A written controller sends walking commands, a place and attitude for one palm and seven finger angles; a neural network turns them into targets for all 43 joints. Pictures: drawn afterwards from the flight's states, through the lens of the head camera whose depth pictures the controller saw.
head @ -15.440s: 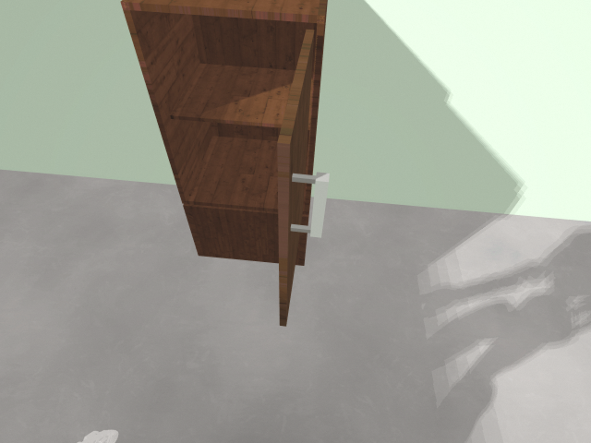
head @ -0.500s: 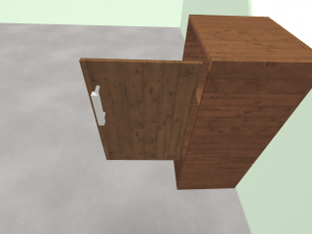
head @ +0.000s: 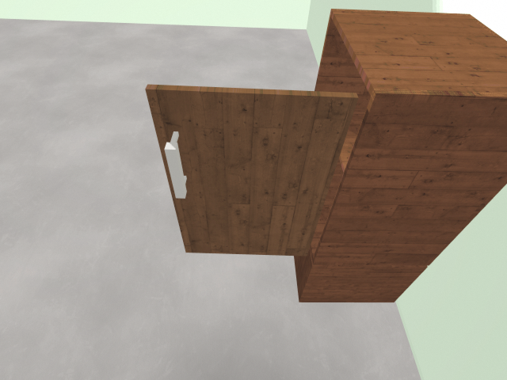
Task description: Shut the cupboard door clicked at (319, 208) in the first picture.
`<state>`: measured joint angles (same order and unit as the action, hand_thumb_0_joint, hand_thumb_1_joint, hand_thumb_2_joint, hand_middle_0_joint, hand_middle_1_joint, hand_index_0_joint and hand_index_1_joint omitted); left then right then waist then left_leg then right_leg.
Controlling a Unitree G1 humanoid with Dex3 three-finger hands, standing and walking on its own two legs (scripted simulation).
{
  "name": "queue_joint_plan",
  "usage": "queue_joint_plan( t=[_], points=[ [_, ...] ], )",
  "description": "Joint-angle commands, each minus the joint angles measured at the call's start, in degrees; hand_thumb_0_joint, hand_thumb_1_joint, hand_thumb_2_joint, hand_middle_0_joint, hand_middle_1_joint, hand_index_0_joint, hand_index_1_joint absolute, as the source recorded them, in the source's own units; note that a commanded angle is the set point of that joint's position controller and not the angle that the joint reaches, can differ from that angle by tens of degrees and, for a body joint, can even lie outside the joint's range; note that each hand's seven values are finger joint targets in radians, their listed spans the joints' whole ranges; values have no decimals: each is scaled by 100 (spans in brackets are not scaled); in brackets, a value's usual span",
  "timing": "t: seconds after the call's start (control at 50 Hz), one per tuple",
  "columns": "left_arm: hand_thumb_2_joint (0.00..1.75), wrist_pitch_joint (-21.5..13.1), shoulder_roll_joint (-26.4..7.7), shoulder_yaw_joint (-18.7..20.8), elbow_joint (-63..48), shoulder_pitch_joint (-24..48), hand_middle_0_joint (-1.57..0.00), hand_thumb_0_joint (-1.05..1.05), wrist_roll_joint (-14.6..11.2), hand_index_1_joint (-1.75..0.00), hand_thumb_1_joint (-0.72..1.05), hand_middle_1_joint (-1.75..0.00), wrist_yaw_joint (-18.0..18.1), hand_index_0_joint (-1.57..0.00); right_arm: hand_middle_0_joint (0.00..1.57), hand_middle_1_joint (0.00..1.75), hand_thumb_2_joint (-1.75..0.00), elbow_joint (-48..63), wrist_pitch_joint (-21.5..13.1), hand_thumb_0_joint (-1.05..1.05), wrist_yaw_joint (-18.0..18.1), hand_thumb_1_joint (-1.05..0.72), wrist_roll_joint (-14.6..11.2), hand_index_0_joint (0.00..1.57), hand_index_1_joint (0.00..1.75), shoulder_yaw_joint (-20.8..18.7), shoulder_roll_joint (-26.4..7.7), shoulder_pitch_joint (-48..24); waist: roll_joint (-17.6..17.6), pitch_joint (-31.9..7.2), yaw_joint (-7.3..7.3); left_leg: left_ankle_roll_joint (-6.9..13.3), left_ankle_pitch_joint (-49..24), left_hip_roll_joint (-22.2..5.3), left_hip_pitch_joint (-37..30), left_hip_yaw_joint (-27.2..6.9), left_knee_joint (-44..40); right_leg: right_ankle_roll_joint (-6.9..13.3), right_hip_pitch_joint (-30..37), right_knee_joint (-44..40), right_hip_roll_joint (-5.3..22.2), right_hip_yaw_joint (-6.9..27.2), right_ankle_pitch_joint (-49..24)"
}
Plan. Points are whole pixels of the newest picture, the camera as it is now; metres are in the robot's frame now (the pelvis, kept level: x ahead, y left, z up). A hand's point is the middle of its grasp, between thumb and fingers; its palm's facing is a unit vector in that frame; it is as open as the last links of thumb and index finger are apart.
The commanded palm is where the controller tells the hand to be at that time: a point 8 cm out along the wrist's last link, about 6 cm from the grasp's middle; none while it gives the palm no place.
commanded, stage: shuffle to correct the standing spot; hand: left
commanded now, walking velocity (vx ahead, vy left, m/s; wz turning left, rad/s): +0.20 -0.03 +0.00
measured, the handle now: (178, 165) +0.54 +0.21 +0.00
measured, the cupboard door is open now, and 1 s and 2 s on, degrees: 89 89 89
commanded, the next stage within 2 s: come to a stop and stand still in 0.20 s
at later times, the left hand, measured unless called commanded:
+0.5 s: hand (172, 331) +0.24 +0.17 -0.16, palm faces +0.04 -0.97 -0.22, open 7.3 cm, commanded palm none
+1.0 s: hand out of the picture +0.09 +0.20 -0.17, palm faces +0.10 -0.98 -0.18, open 7.4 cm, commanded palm none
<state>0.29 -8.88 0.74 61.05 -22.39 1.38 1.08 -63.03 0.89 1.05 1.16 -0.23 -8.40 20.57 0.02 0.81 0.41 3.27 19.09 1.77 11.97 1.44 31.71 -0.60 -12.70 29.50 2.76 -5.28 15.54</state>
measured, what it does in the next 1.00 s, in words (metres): walks ahead: right foot, then left foot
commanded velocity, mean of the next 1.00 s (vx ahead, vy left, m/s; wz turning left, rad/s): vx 0.00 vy -0.03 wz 0.00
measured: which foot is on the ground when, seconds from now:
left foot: down 0.00-0.48, up 0.50-0.72, down 0.74-1.00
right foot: down 0.00-0.12, up 0.14-0.44, down 0.46-0.74, up 0.76-1.00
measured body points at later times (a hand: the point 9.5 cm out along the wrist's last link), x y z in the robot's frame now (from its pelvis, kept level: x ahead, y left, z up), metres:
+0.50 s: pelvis +0.12 -0.02 -0.01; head +0.15 -0.01 +0.44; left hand +0.24 +0.23 -0.15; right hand +0.03 -0.22 -0.16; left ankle -0.01 +0.08 -0.72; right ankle +0.21 -0.14 -0.73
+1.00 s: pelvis +0.10 +0.02 +0.01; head +0.12 +0.03 +0.45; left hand +0.08 +0.25 -0.16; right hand +0.16 -0.21 -0.14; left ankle +0.10 +0.11 -0.73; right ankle +0.08 -0.10 -0.72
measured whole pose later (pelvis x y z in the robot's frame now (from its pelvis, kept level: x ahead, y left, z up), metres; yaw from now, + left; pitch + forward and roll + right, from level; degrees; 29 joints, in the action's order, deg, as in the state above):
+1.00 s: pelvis +0.10 +0.02 +0.01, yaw +3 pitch +0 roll -1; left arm 2.7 -10.4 2.2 58.6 -18.5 0.6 0.9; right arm -57.9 0.1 2.3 1.7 -1.3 -8.8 13.3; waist 1.3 1.6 0.5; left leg 2.2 14.2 -0.5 13.6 4.2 27.9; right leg -1.0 -12.6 32.8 0.5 -2.7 19.0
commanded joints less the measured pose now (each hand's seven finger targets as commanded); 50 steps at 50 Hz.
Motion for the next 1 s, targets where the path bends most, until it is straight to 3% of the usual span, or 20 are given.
queue_joint_plan(
  t=[0.0, 0.04, 0.08, 0.12, 0.14, 0.18, 0.26, 0.34, 0.38, 0.42, 0.44, 0.46, 0.5, 0.68, 0.7, 0.72, 0.74, 0.8, 0.9, 0.98],
  points=[
    [90, -141, -716, 223, -119, -535, -20, 0, -26, -30, 90, -30, 96, -20, 20, 30, -90, 381, -178, 0, 21, -90, -18, 20, 30, -113, -399, 8, 810, 492, 68, -40, 508, -184, 1327, 10, 254, 725, 473, -1163, 1168, 1487, 1699],
    [90, -141, -732, 251, -122, -447, -20, 0, -19, -30, 90, -30, 113, -20, 20, 30, -90, 363, -194, 0, 14, -90, -22, 20, 30, -114, -317, 120, 753, 592, -72, -52, 295, -236, 957, 154, 339, 809, 128, -1118, 1229, 1410, 1442],
    [90, -121, -482, 200, -170, -113, -20, 0, -16, -30, 90, -30, 82, -20, 20, 30, -90, 167, -283, 0, 30, -90, -36, 20, 30, -76, -339, 607, -77, 665, -315, 32, -598, -421, 34, -268, -581, 506, -480, -35, 558, 491, 453],
    [90, -143, -186, 62, -427, 431, -20, 0, -2, -30, 90, -30, 92, -20, 20, 30, -90, -261, -369, 0, 183, -90, 41, 20, 30, -186, -853, 1629, -1792, 725, -667, 572, -4001, -1862, -1742, -2445, -1424, 43, -2467, 2404, -268, -172, 1576],
    [90, -163, -363, 98, -526, 660, -20, 0, 16, -30, 90, -30, 106, -20, 20, 30, -90, -357, -369, 0, 243, -90, 48, 20, 30, -132, -848, 1832, -1288, 756, -650, 819, -5344, -2160, -2114, -2514, -1147, 119, -2921, 2964, -82, 207, 1813],
    [90, -197, -282, 141, -568, 931, -20, 0, -13, -30, 90, -30, 15, -20, 20, 30, -90, -172, -400, 0, 255, -90, 65, 20, 30, -113, -805, 1444, -426, 726, -521, 983, -5261, -2084, -1921, -1957, -1032, 150, -2927, 3246, 207, 297, 1419],
    [90, -115, -122, 168, -686, 1126, -20, 0, -40, -30, 90, -30, -136, -20, 20, 30, -90, 16, -492, 0, 252, -90, 29, 20, 30, -112, -665, 900, -649, 681, -257, 713, -4132, -1566, -1260, -1086, -1598, 58, -2448, 2552, 233, 144, 265],
    [90, -105, -67, 133, -777, 1399, -20, 0, -63, -30, 90, -30, -109, -20, 20, 30, -90, -6, -420, 0, 268, -90, 63, 20, 30, -120, -607, 792, -818, 562, -234, 444, -5147, -1268, -1009, -561, -1282, 137, -1325, 947, -73, -194, -272],
    [90, -127, -214, 152, -577, 751, -20, 0, -69, -30, 90, -30, -29, -20, 20, 30, -90, 9, -354, 0, 261, -90, -9, 20, 30, -165, -730, 631, -561, 117, 102, 226, -5419, -1172, -815, -522, -618, 168, -43, 258, -214, -111, -1122],
    [90, -229, -822, 285, -361, -22, -20, 0, -43, -30, 90, -30, 78, -20, 20, 30, -90, 70, -331, 0, 205, -90, -98, 20, 30, -252, -761, 565, -10, -375, 416, -140, -3750, -759, 34, -416, 559, 404, 1618, -68, 421, 501, -3717],
    [90, -243, -1148, 343, -357, -113, -20, 0, -48, -30, 90, -30, 138, -20, 20, 30, -90, 116, -272, 0, 178, -90, -137, 20, 30, -293, -568, 846, 480, -677, 308, -324, -1169, -156, 875, -212, 1510, 1002, 2303, 172, 1563, 1532, -6291],
    [90, -201, -1282, 373, -319, -310, -20, 0, -28, -30, 90, -30, 185, -20, 20, 30, -90, 184, -195, 0, 211, -90, -139, 20, 30, -347, -407, 889, 540, -637, 281, -365, 1535, 142, 972, -112, 2391, 1453, 2002, 10, 2254, 1613, -7342],
    [90, -189, -1055, 353, -559, 441, -20, 0, -29, -30, 90, -30, 232, -20, 20, 30, -90, 307, 14, 0, 197, -90, -131, 20, 30, -351, -242, 486, 1131, -467, 87, -374, 1941, -292, 823, -409, 3190, 1755, 681, -491, 2338, 1888, -5608],
    [90, 190, -1061, 435, -1221, 1666, -20, 0, 36, -30, 90, -30, 136, -20, 20, 30, -90, 510, 78, 0, -17, -90, -20, 20, 30, -362, -250, 819, 757, -135, -443, -428, -125, -253, -448, 358, 496, 649, -1738, -669, 1183, 925, 688],
    [90, 241, -875, 390, -1255, 1544, -20, 0, -3, -30, 90, -30, 91, -20, 20, 30, -90, 574, 37, 0, -20, -90, -6, 20, 30, -370, -391, 791, 199, 64, -416, -349, 92, -405, -330, -52, -311, 407, -1926, -132, 778, 700, 1256],
    [90, 293, -495, 343, -1338, 1425, -20, 0, -64, -30, 90, -30, 73, -20, 20, 30, -90, 783, -32, 0, -10, -90, 60, 20, 30, -432, -786, 546, -1335, 387, -404, 22, 1292, -1397, 501, -1612, -1626, 52, -2096, 1015, 75, 265, 1537],
    [90, 320, -415, 324, -1374, 1329, -20, 0, -63, -30, 90, -30, 73, -20, 20, 30, -90, 1097, -56, 0, 8, -90, 117, 20, 30, -478, -1141, -94, -1907, 712, -277, 529, 2268, -2218, 1901, -2638, -2684, -92, -1472, 2119, -230, 305, 1336],
    [90, 228, -383, 349, -878, 611, -20, 0, 5, -30, 90, -30, -12, -20, 20, 30, -90, 1137, -147, 0, 96, -90, 100, 20, 30, -309, -869, -1051, -762, 358, 185, 494, 838, -1588, 1249, -1496, -2078, -60, -1172, 2765, -100, 710, 554],
    [90, 89, -177, 151, -698, 694, -20, 0, -55, -30, 90, -30, -27, -20, 20, 30, -90, 692, -144, 0, 169, -90, 72, 20, 30, -335, -920, -297, -612, -88, -259, 584, -2303, -1689, -725, -1120, -1349, -85, -786, 629, -117, 315, 844],
    [90, 38, -360, 132, -338, 15, -20, 0, -49, -30, 90, -30, 40, -20, 20, 30, -90, 508, -130, 0, 197, -90, -50, 20, 30, -297, -844, -322, -263, -97, -95, 130, -2733, -1259, -316, -664, -686, 82, 342, -872, 73, 603, -1051]
  ],
)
